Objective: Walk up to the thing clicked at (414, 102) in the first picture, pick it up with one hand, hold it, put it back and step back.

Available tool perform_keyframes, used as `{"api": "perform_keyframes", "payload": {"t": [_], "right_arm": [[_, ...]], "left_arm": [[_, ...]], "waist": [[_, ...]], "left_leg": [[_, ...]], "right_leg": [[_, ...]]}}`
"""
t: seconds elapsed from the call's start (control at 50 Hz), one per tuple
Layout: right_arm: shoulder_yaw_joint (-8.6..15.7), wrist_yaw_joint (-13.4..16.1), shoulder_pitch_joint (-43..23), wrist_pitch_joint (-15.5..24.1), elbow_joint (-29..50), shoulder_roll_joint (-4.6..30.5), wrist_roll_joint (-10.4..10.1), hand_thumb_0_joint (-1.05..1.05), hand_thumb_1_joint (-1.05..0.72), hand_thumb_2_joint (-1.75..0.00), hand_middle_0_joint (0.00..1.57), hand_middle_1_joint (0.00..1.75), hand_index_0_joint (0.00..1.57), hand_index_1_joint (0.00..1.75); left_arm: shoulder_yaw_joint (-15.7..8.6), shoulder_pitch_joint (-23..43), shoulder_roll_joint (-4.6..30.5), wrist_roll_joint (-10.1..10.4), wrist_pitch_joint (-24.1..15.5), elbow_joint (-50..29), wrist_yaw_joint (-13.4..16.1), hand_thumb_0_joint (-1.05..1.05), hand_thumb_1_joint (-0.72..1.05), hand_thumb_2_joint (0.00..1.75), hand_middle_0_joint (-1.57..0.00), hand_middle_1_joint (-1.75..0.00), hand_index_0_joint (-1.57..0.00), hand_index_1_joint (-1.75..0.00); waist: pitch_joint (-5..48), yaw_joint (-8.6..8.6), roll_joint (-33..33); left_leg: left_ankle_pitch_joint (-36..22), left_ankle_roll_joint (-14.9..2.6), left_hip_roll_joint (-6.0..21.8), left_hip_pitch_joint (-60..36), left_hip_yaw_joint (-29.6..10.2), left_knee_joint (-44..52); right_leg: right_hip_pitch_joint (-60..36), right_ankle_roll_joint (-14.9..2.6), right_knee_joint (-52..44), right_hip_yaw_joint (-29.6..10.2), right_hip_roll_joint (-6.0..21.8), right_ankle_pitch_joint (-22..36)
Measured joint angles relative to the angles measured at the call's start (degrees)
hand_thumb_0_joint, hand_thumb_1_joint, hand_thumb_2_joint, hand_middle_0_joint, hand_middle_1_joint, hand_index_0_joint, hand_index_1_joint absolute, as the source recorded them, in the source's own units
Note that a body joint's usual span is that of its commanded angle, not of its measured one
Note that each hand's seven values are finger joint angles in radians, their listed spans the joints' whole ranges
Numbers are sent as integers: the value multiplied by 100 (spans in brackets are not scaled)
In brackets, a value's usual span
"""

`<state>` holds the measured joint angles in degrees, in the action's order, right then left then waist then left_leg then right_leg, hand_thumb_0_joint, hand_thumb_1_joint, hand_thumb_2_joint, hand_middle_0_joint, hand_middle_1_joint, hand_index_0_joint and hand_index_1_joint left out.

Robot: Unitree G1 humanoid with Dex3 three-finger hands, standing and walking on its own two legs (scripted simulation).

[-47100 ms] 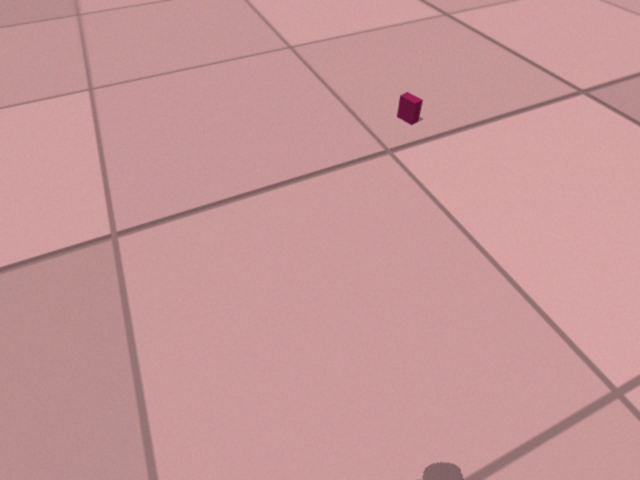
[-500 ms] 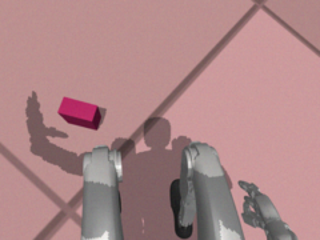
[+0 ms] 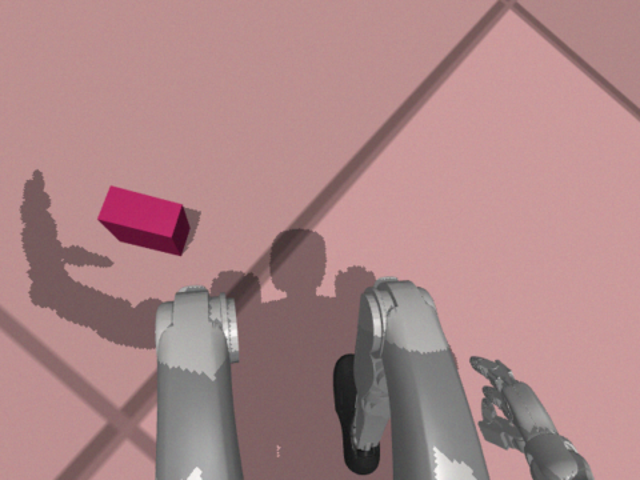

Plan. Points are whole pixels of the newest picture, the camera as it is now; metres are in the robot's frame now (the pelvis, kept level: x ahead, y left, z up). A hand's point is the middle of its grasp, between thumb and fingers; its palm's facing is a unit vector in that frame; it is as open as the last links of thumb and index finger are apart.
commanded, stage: go down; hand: left
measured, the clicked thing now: (149, 224) +0.46 +0.25 -0.30
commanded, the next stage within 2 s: none
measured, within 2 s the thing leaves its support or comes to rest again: neither
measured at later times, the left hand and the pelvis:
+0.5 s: hand out of the picture +0.37 +0.45 +0.01, palm faces +0.27 -0.96 -0.05, open 17.1 cm; pelvis +0.00 +0.00 -0.01, yaw -1 degrees
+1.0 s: hand out of the picture +0.37 +0.45 +0.02, palm faces +0.29 -0.96 -0.03, open 17.2 cm; pelvis +0.00 +0.00 -0.01, yaw -1 degrees
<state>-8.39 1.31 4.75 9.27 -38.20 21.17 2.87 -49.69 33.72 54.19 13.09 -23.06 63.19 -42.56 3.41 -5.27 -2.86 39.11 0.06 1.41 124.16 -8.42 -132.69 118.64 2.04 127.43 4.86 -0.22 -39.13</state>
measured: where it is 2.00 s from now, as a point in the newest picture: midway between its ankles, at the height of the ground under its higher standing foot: (288, 443)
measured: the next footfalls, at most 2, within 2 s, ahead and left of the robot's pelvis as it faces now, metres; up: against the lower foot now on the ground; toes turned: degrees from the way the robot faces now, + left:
none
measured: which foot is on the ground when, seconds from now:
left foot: down 0.00-1.00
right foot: down 0.00-1.00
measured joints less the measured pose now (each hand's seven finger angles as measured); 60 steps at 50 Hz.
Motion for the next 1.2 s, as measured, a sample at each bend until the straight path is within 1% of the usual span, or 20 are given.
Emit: {"api": "perform_keyframes", "payload": {"t": [0.16, 0.24, 0.38, 0.46, 0.6, 0.74, 0.94, 1.0, 1.2], "right_arm": [[-70, -15, 29, -30, 46, 14, -16, 0, -92, -90, 21, 30, 21, 30], [-108, -19, 40, -40, 61, 15, -14, 0, -92, -90, 21, 30, 21, 30], [-151, -18, 7, -55, 57, 23, 11, 0, -92, -90, 21, 30, 21, 30], [-168, -11, -16, -67, 80, 36, 13, 0, -92, -90, 21, 30, 21, 30], [-184, -13, -14, -99, 91, 54, 13, 0, -92, -90, 21, 30, 21, 30], [-197, -15, -44, -91, 86, 45, 19, 0, -92, -90, 21, 30, 21, 30], [-144, 6, -5, -69, 85, 22, -38, 0, -92, -90, 21, 30, 21, 30], [-140, 14, -9, -64, 87, 17, -47, 0, -92, -90, 21, 30, 21, 30], [-171, 2, -73, -61, 123, 35, -6, 0, -92, -90, 21, 30, 21, 30]], "left_arm": [[-45, 11, 119, 14, -8, 58, -4, -1, -46, 4, -4, -6, -5, -5], [-70, 33, 157, 25, -56, 58, -18, -1, -45, 4, -4, -6, -5, -4], [-120, 97, 189, 84, -109, 44, -55, -1, -43, 4, -4, -6, -5, -4], [-164, 92, 225, 75, -93, 35, -61, -1, -43, 4, -4, -6, -5, -4], [-241, 47, 197, 164, -103, -5, -81, -1, -43, 4, -4, -6, -5, -4], [-234, 56, 258, 202, -108, 56, -92, -1, -44, 4, -4, -6, -5, -4], [-132, -18, 115, 219, -22, -143, -69, -1, -46, 4, -4, -6, -5, -4], [-142, -2, 80, 221, -16, -171, -42, -1, -47, 4, -4, -6, -5, -4], [-226, 105, 272, 220, -52, 49, -73, -1, -49, 3, -4, -5, -5, -4]], "waist": [[-47, -26, -8], [-86, -37, -32], [-130, -66, -44], [-170, -82, -41], [-173, -64, -33], [-180, -45, -59], [-77, -2, -52], [-57, -6, -45], [-139, -55, -40]], "left_leg": [[-14, -39, 5, 37, -12, -44], [-16, -36, 1, 53, -20, -68], [-11, -40, -6, 97, -52, -124], [0, -32, -3, 95, -70, -153], [-14, -20, -7, 102, -80, -176], [-40, -13, 6, 107, -98, -191], [-16, -38, 15, 99, -63, -147], [-2, -41, 12, 83, -51, -123], [-1, -27, 6, 101, -70, -140]], "right_leg": [[4, 15, 3, 11, -12, 24], [14, -6, 20, 19, -12, 25], [38, 31, 55, 42, -15, 22], [33, 14, 72, 57, -22, 19], [47, 23, 102, 62, -22, 32], [64, 25, 112, 73, -40, 74], [52, 11, 66, 50, -41, 50], [36, 9, 47, 42, -35, 32], [58, 31, 69, 53, -33, 29]]}}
